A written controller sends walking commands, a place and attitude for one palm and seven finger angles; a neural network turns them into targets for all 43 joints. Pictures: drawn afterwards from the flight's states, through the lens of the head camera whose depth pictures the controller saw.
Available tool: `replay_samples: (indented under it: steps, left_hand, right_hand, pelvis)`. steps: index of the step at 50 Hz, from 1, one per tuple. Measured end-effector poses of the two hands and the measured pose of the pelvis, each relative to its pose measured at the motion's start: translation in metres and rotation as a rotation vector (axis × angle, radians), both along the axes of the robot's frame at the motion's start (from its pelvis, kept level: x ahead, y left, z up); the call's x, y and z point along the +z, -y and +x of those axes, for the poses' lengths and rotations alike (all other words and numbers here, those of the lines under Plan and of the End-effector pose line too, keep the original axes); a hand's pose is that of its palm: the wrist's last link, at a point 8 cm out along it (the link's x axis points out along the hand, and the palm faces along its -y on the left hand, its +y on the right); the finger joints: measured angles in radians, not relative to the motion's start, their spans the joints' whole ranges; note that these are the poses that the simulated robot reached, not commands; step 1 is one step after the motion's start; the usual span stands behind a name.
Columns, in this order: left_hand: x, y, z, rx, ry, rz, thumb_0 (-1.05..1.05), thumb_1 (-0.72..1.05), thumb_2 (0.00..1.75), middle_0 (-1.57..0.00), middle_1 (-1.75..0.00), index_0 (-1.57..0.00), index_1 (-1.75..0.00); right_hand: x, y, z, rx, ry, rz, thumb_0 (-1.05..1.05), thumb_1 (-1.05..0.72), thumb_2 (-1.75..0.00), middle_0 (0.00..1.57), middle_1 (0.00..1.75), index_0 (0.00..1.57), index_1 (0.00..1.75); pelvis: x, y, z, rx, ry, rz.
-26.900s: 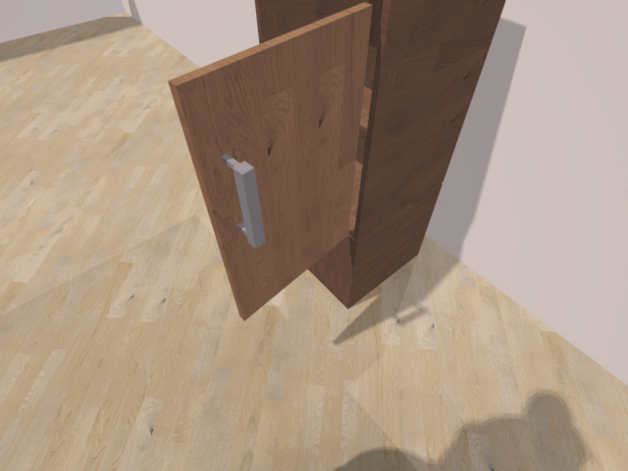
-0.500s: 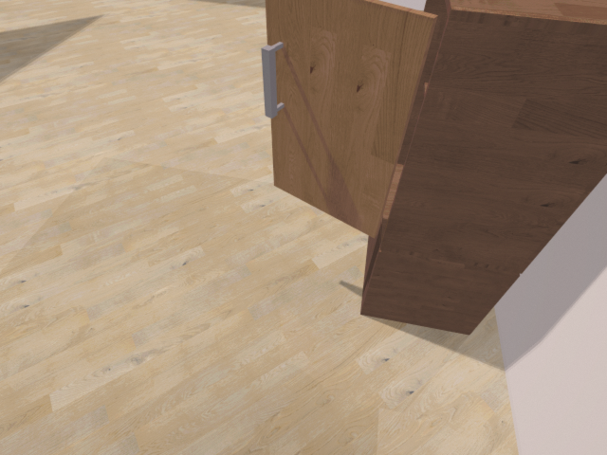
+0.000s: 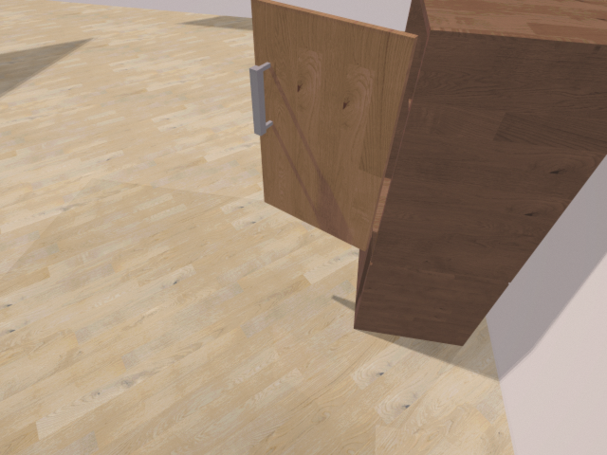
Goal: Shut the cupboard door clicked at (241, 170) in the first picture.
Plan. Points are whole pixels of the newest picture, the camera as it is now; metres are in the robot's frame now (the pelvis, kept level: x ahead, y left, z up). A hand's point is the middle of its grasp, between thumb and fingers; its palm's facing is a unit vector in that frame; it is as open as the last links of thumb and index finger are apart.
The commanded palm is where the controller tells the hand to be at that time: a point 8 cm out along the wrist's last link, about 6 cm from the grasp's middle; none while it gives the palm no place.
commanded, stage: let the arm hang, fingers relaxed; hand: left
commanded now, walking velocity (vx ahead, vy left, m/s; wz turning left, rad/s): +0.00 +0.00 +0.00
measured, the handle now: (263, 99) +0.89 +0.14 +0.04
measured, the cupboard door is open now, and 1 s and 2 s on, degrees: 66 66 66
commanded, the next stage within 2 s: look to check the result in 0.02 s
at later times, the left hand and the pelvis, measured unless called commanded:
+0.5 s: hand out of the picture -0.03 +0.17 -0.17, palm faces +0.04 -0.98 -0.20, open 7.4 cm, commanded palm none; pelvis +0.02 +0.00 +0.00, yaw +0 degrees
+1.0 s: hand out of the picture +0.02 +0.18 -0.19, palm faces +0.13 -0.97 -0.21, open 7.4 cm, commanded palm none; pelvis +0.03 +0.00 -0.01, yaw +6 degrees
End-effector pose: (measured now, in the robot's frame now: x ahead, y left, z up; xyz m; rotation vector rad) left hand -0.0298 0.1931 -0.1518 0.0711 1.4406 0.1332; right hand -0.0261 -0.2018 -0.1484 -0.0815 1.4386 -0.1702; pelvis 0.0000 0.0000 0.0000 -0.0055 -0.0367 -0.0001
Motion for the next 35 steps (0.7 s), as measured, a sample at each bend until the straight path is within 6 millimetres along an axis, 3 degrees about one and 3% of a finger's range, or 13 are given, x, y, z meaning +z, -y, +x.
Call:
replay_samples:
  steps: [18,35]
  left_hand:
    - [0.007,-0.02,-0.014,0.01,-0.089,0.051,0.0,0.91,0.89,-0.2,-0.3,-0.2,-0.3]
    - [0.009,-0.028,0.027,-0.017,-0.009,0.077,0.0,0.91,0.89,-0.2,-0.3,-0.2,-0.3]
  right_hand:
    - [0.003,0.014,0.023,0.023,-0.004,-0.027,0.0,-0.91,-0.9,0.2,0.3,0.2,0.29]
    - [0.006,0.034,0.059,0.05,0.062,-0.06,0.0,-0.91,-0.9,0.2,0.3,0.2,0.29]
  pelvis:
    - [0.001,0.0,0.012,-0.001,-0.007,0.003]
    - [0.002,0.005,0.021,-0.003,-0.003,0.009]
